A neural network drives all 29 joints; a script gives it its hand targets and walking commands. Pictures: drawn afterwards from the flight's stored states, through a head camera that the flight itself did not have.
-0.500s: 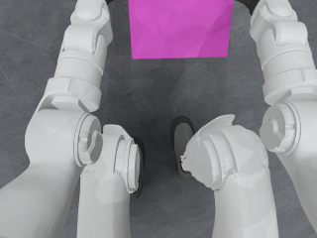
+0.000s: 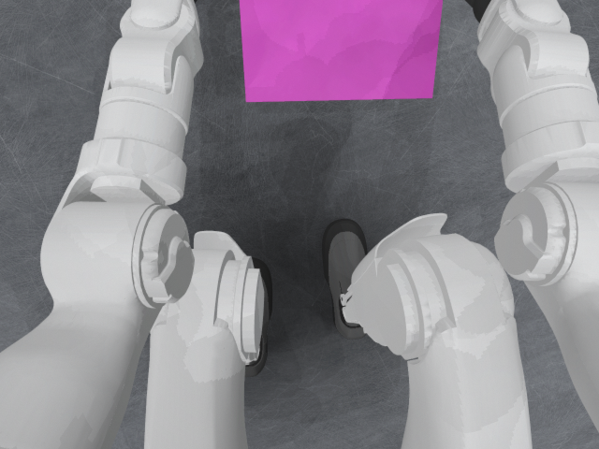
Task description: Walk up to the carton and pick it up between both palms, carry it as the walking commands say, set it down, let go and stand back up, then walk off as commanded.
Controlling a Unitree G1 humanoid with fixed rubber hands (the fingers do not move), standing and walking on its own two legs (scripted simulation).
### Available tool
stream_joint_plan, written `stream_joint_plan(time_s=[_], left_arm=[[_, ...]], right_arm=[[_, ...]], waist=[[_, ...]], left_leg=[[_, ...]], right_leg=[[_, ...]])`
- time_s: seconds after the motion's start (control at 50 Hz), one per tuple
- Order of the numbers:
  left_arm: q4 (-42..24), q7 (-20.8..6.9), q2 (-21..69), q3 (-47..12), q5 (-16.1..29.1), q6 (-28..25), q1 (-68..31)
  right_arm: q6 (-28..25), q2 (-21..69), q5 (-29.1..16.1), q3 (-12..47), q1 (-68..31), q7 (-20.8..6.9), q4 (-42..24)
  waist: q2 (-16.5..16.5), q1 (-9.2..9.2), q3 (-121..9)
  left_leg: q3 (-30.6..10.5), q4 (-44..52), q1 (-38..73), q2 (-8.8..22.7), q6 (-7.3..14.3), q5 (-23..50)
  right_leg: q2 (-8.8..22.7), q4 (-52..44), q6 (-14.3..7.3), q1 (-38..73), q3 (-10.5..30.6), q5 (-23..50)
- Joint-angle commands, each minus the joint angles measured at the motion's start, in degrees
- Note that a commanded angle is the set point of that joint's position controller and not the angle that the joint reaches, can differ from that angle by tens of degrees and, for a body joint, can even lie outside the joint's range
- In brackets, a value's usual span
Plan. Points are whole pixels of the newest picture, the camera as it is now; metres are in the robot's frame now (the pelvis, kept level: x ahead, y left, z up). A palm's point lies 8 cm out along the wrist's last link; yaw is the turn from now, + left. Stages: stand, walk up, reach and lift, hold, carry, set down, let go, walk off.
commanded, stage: set down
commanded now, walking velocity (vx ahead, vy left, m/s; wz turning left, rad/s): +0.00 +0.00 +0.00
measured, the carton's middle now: out of the picture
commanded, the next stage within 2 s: none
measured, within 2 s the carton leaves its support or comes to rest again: neither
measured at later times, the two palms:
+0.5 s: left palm out of the picture +0.56 +0.08 -0.17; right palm out of the picture +0.54 -0.22 -0.16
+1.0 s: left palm out of the picture +0.55 +0.09 -0.18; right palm out of the picture +0.53 -0.22 -0.17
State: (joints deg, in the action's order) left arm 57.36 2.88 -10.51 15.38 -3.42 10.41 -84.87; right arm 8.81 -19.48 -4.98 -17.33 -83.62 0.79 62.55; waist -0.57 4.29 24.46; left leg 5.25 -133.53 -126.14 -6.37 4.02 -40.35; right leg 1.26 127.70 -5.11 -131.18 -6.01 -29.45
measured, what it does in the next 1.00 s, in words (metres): stands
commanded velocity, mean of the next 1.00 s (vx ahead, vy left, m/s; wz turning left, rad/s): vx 0.00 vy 0.00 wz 0.00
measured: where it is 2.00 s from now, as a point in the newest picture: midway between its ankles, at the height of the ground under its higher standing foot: (299, 316)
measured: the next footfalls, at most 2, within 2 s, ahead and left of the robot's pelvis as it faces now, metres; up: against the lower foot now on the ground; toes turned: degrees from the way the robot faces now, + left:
none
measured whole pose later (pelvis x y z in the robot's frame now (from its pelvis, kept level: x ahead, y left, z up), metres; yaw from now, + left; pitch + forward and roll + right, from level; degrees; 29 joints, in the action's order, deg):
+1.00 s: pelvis +0.00 +0.00 +0.00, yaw +0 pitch +31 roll -1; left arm 62.1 3.2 -12.5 11.1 -1.5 6.2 -85.8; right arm 4.4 -20.0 -4.0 -18.1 -85.8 -0.3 69.2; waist -0.3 4.1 27.3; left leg 5.7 -134.3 -124.9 -6.3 4.3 -40.8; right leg 1.2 128.6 -4.6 -130.0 -5.7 -30.0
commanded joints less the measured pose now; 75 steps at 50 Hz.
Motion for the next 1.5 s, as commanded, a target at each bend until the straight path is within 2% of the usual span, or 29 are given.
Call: stream_joint_plan(time_s=[0.0, 0.52, 0.62, 0.7, 0.82, 0.92, 0.98, 1.06, 1.1, 1.16, 1.22, 1.38, 1.48], left_arm=[[0.1, -12.0, 44.7, -15.3, 1.8, 0.2, -16.9], [3.4, -11.6, 40.6, -13.0, -1.3, 0.0, -11.0], [3.2, -11.6, 40.1, -13.2, -0.7, -0.4, -11.9], [2.0, -11.2, 39.6, -15.0, 1.6, -1.7, -14.3], [2.2, -9.2, 32.4, -13.8, 1.7, -2.7, -14.8], [2.9, -6.6, 22.6, -12.3, 2.2, -3.8, -14.6], [3.0, -3.7, 11.8, -11.1, 2.9, -4.5, -13.9], [3.1, 1.9, -7.0, -9.2, 5.4, -5.9, -13.0], [2.2, 3.2, -10.6, -10.6, 8.2, -6.3, -15.9], [2.2, 3.6, -12.0, -13.8, 12.3, -6.6, -19.1], [4.0, 3.3, -12.9, -15.2, 14.6, -6.4, -20.2], [9.6, 1.4, -15.3, -14.0, 14.8, -5.7, -19.3], [7.6, 1.2, -16.8, -13.9, 15.0, -5.8, -20.2]], right_arm=[[1.5, 52.1, -2.1, 14.9, -18.6, -14.1, -1.6], [1.3, 48.0, 1.7, 10.7, -11.9, -14.5, 2.7], [0.8, 47.4, 1.9, 10.2, -12.1, -14.2, 2.2], [-0.5, 46.4, 0.9, 10.6, -13.7, -13.4, 0.9], [-1.6, 38.4, 0.9, 8.7, -14.3, -11.4, 2.3], [-3.3, 28.1, 0.7, 6.0, -13.5, -8.3, 4.1], [-4.8, 16.5, 0.6, 3.5, -11.9, -5.1, 5.7], [-7.4, -4.0, -1.0, 1.5, -10.7, 1.0, 7.2], [-8.1, -6.9, -2.4, 2.0, -12.5, 2.7, 6.7], [-8.8, -8.8, -5.1, 3.9, -15.4, 3.5, 6.6], [-8.8, -10.3, -6.5, 5.5, -17.2, 3.5, 6.9], [-8.0, -11.7, -6.2, 6.2, -17.0, 2.7, 8.4], [-7.8, -11.9, -6.6, 6.2, -17.2, 2.7, 6.3]], waist=[[-4.9, -1.14, -47.7], [-5.0, -0.76, -41.2], [-5.2, -0.29, -41.4], [-5.5, 0.59, -43.3], [-5.3, 0.59, -44.7], [-4.9, 0.81, -46.2], [-4.7, 0.94, -47.9], [-4.0, 1.47, -52.4], [-4.0, 2.32, -55.1], [-4.7, 3.44, -57.0], [-4.8, 3.76, -56.5], [-3.4, 3.62, -51.4], [-3.5, 3.25, -54.3]], left_leg=[[-8.5, 13.3, 12.4, -1.1, -0.7, 16.7], [-10.0, 13.8, 11.7, -0.4, -0.9, 18.2], [-10.1, 13.5, 11.4, -0.3, -1.0, 18.7], [-10.3, 12.7, 11.8, -0.2, -1.4, 21.2], [-10.1, 12.8, 13.6, -0.1, -1.7, 19.7], [-9.9, 12.8, 15.0, 0.5, -2.3, 18.7], [-9.7, 13.0, 16.2, 1.0, -3.0, 18.3], [-9.6, 12.9, 17.5, 1.6, -3.8, 18.5], [-9.6, 12.5, 17.3, 1.8, -4.2, 19.4], [-10.0, 12.1, 16.9, 2.5, -4.2, 19.8], [-10.4, 12.2, 16.2, 3.2, -3.9, 18.1], [-10.1, 12.0, 11.6, 4.2, -3.4, 11.8], [-9.4, 11.9, 12.7, 4.5, -3.5, 12.2]], right_leg=[[-5.7, -4.8, 2.3, 32.3, 10.5, 16.9], [-4.7, -4.5, 2.6, 27.9, 11.1, 16.7], [-4.7, -4.4, 2.5, 28.3, 11.2, 17.6], [-4.7, -3.7, 2.5, 29.6, 11.2, 20.5], [-4.5, -3.6, 2.9, 29.5, 10.6, 18.8], [-4.0, -3.8, 3.3, 31.2, 10.3, 18.5], [-3.5, -4.3, 3.5, 32.6, 10.3, 18.5], [-2.8, -5.0, 3.6, 35.1, 10.5, 19.4], [-2.4, -5.1, 3.2, 36.3, 10.9, 21.3], [-1.8, -4.8, 2.7, 36.7, 11.3, 22.1], [-1.1, -5.0, 2.8, 35.5, 11.5, 20.0], [-0.4, -5.7, 3.6, 34.8, 11.6, 15.1], [-0.4, -6.1, 4.0, 37.8, 11.7, 16.3]])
